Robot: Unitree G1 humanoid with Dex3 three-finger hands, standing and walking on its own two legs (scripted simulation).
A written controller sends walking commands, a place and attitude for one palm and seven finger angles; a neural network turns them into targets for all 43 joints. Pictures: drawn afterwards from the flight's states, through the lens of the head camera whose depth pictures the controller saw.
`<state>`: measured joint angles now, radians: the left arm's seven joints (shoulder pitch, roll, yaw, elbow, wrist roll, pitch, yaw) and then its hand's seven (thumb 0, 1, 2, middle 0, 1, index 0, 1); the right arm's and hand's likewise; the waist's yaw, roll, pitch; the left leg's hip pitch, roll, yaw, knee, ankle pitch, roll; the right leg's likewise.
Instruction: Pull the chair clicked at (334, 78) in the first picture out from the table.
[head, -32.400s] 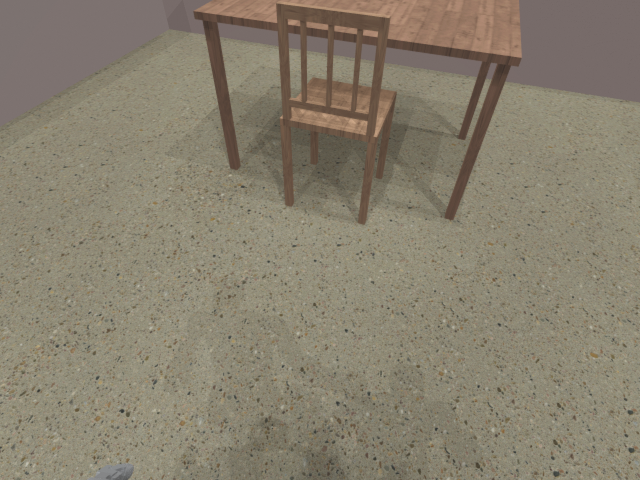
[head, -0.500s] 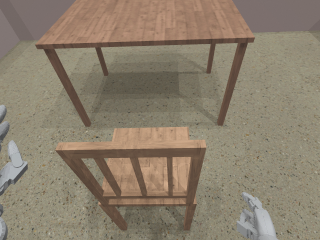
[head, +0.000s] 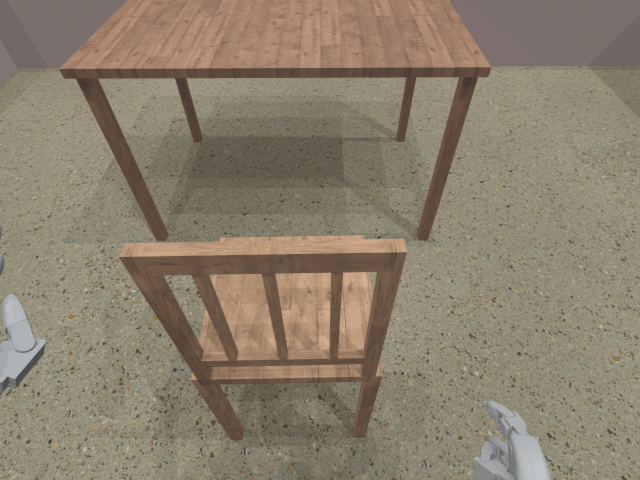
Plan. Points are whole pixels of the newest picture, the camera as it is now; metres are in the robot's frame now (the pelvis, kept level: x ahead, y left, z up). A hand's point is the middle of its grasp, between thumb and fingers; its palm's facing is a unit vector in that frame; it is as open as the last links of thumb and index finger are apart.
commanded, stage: step back with the hand held close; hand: left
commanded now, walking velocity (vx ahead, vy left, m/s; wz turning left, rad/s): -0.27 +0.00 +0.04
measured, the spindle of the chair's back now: (276, 318) +0.37 +0.10 -0.08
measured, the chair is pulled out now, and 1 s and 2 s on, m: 0.60 0.60 0.60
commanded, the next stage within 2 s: stop stepping back and stand still in 0.94 s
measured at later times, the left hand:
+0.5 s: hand (8, 390) +0.15 +0.26 +0.17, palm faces +0.54 -0.72 -0.44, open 7.4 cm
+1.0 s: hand (56, 438) +0.12 +0.20 +0.18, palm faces +0.33 -0.77 -0.55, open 7.4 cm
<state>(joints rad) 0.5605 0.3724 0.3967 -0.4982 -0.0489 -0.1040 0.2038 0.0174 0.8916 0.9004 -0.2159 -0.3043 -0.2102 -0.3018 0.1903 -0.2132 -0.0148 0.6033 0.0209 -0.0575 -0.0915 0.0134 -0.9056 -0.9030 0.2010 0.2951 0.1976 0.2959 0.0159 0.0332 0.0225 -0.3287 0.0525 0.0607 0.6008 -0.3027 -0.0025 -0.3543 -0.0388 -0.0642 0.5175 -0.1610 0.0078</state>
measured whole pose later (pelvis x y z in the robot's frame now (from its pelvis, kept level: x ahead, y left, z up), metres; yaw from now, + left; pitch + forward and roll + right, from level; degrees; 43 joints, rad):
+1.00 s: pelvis -0.11 -0.04 +0.00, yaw +0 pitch +2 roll -3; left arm 0.52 0.45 0.45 -0.56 -0.03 -0.28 0.13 0.02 0.89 0.90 -0.22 -0.30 -0.21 -0.30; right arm 0.10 -0.17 -0.02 0.67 -0.01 -0.14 -0.03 0.01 -0.90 -0.90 0.20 0.30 0.20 0.30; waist -0.01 0.05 0.11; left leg -0.44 0.13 -0.01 0.69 -0.27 -0.05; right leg -0.26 0.01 -0.07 0.46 -0.23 0.01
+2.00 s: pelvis -0.20 -0.04 +0.00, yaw +3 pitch +0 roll +0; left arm 0.45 0.34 0.31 -0.17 0.02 -0.16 0.10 0.01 0.90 0.90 -0.21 -0.30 -0.20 -0.30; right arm 0.27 -0.22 -0.04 0.73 0.00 -0.06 0.00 0.01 -0.91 -0.90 0.20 0.30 0.20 0.30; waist 0.02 0.05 -0.03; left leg -0.49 0.00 0.02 0.98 -0.42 0.00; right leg -0.18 -0.01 -0.09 0.55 -0.36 -0.03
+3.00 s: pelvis -0.22 -0.03 +0.01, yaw +2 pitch -2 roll +0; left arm 0.35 0.09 -0.02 1.08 0.00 0.01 0.04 0.01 0.91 0.90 -0.21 -0.30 -0.20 -0.30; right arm 0.34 -0.12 0.00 1.08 -0.01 0.00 -0.03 0.00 -0.91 -0.90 0.20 0.29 0.19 0.30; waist -0.01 0.00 0.05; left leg -0.22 0.02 0.06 0.46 -0.21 0.01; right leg -0.14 -0.03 -0.07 0.46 -0.29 0.00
